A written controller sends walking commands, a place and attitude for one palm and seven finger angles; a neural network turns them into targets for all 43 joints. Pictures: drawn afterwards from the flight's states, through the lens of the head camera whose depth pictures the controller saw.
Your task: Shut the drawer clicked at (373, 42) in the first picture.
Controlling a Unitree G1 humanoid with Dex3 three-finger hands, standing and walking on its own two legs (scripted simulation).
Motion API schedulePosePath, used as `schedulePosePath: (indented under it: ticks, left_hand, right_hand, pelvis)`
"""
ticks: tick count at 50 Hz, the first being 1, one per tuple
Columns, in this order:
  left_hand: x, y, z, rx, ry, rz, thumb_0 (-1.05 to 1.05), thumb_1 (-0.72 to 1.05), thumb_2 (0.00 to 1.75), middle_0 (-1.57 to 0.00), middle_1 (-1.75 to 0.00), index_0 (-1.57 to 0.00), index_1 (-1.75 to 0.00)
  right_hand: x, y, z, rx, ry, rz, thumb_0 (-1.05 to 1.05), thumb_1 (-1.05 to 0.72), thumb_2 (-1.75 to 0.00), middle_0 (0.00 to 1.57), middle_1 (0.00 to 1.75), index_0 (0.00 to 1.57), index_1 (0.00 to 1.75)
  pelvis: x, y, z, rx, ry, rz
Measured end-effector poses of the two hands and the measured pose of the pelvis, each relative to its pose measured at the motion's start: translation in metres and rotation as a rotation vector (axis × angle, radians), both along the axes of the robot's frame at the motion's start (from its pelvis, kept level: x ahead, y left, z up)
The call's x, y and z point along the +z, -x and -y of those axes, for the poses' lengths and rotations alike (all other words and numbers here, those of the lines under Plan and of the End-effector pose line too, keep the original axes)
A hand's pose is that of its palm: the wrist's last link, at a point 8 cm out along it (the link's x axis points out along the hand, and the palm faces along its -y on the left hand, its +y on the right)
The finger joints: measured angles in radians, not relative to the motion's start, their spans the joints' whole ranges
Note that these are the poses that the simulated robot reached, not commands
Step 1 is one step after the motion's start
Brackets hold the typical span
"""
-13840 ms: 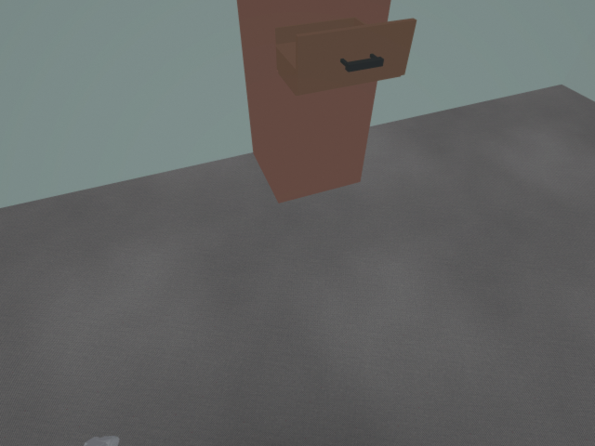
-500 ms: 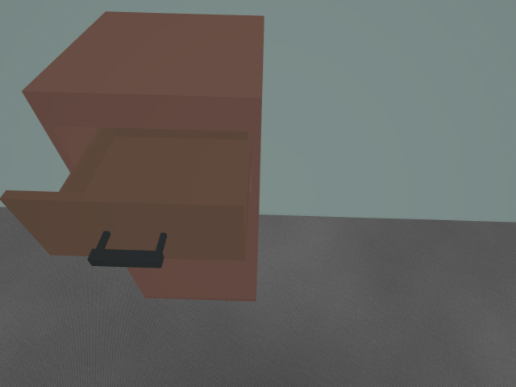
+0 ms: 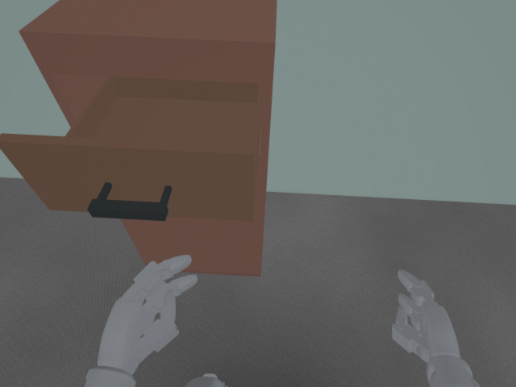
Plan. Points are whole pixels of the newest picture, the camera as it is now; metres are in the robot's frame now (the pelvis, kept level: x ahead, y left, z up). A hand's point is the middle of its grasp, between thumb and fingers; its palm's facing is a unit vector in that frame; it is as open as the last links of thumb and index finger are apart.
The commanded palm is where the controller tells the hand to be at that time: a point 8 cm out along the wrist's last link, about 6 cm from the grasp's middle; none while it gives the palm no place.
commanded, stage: raise the hand and make a fist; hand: left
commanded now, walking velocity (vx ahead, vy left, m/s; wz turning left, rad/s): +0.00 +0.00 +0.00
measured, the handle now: (133, 199) +0.40 +0.25 +0.05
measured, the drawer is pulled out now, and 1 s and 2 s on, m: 0.20 0.20 0.20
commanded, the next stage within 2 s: bring the fist close to the handle in 1.50 s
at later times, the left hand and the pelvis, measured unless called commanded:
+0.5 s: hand (129, 301) +0.21 +0.18 +0.08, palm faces +0.02 -1.00 -0.05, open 3.6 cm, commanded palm +0.17 +0.24 +0.09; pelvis +0.00 +0.01 +0.02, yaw +0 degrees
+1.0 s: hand (98, 293) +0.20 +0.20 +0.13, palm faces +0.03 -1.00 -0.06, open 3.2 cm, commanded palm +0.17 +0.25 +0.15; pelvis +0.02 +0.02 +0.04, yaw +2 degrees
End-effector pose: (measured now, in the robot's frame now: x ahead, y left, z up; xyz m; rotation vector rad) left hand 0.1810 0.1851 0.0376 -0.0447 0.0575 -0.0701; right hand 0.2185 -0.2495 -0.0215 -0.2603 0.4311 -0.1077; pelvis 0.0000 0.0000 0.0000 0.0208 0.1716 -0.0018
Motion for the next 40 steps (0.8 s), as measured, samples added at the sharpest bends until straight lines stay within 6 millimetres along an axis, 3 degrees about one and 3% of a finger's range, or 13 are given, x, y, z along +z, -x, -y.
schedulePosePath:
  ticks: [3,6,9,13,19,24,28,32,40]
  left_hand:
    - [-0.011,0.023,-0.012,0.090,-0.028,-0.086,0.02,0.91,0.90,-0.49,-0.62,-0.50,-0.61]
    - [-0.001,0.035,-0.029,0.168,-0.082,-0.047,0.02,0.90,0.90,-0.55,-0.68,-0.56,-0.68]
    - [0.017,0.032,-0.039,0.167,-0.111,0.054,0.02,0.90,0.90,-0.61,-0.75,-0.61,-0.74]
    - [0.027,0.012,-0.037,0.068,-0.105,0.078,0.02,0.90,0.90,-0.69,-0.83,-0.69,-0.83]
    - [0.031,-0.010,-0.039,0.035,-0.084,-0.036,0.02,0.90,0.90,-0.81,-0.96,-0.81,-0.96]
    - [0.045,-0.012,-0.050,0.086,-0.097,-0.015,0.02,0.90,0.90,-0.91,-1.07,-0.91,-1.07]
    - [0.052,-0.007,-0.057,0.092,-0.105,0.000,0.02,0.90,0.90,-0.99,-1.16,-0.99,-1.15]
    - [0.056,-0.003,-0.062,0.093,-0.105,0.002,0.02,0.90,0.90,-1.07,-1.24,-1.07,-1.24]
    - [0.076,0.000,-0.063,0.098,-0.095,0.050,0.02,0.90,0.90,-1.23,-1.42,-1.23,-1.41]
  right_hand:
    - [0.000,-0.009,-0.014,0.035,-0.013,0.015,0.01,-0.91,-0.89,0.20,0.29,0.20,0.30]
    - [-0.010,-0.007,-0.030,0.076,-0.027,-0.008,0.01,-0.91,-0.89,0.20,0.29,0.20,0.30]
    - [-0.028,0.006,-0.044,0.108,-0.051,-0.059,0.01,-0.91,-0.89,0.20,0.29,0.20,0.30]
    - [-0.049,0.034,-0.052,0.100,-0.091,-0.154,0.01,-0.91,-0.89,0.20,0.30,0.21,0.30]
    - [-0.054,0.077,-0.041,-0.010,-0.108,-0.258,0.02,-0.90,-0.89,0.21,0.30,0.21,0.30]
    - [-0.043,0.091,-0.022,-0.079,-0.066,-0.274,0.02,-0.90,-0.89,0.21,0.30,0.21,0.30]
    - [-0.033,0.084,-0.010,-0.094,-0.027,-0.250,0.02,-0.90,-0.89,0.20,0.30,0.21,0.30]
    - [-0.021,0.065,-0.010,-0.080,-0.004,-0.197,0.02,-0.91,-0.89,0.20,0.30,0.20,0.30]
    - [0.000,0.020,-0.041,0.013,-0.037,-0.072,0.02,-0.91,-0.89,0.20,0.30,0.20,0.30]
  pelvis:
    - [-0.004,0.002,0.002,0.013,0.012,0.004]
    - [-0.007,0.005,0.004,0.029,0.028,0.001]
    - [-0.009,0.010,0.005,0.044,0.044,-0.001]
    - [-0.007,0.015,0.004,0.050,0.054,0.002]
    - [0.008,0.009,-0.001,0.028,0.042,0.015]
    - [0.017,0.001,-0.005,0.015,0.035,0.024]
    - [0.020,-0.004,-0.010,0.016,0.037,0.032]
    - [0.022,-0.008,-0.014,0.021,0.040,0.041]
    - [0.027,-0.014,-0.021,0.033,0.045,0.068]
